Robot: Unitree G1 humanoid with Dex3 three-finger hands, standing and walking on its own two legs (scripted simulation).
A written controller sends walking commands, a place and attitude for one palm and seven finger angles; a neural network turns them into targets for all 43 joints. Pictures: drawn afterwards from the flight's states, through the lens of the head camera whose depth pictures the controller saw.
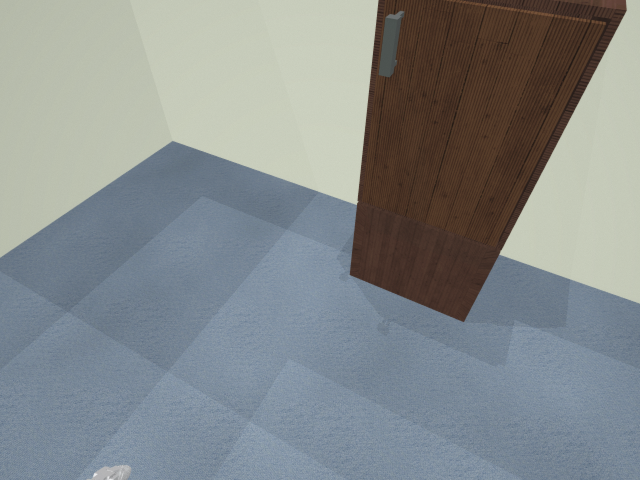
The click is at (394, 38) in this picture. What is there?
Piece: cupboard door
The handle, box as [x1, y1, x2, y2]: [379, 11, 404, 76]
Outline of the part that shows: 404,11 399,11 395,15 389,14 385,17 379,67 379,74 389,76 393,72 393,67 396,64 396,60 394,59 400,19 403,16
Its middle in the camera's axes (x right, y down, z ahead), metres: +0.16 -0.44 +0.86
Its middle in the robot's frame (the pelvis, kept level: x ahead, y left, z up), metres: +0.96 -0.11 +0.16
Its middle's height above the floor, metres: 0.93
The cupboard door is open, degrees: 0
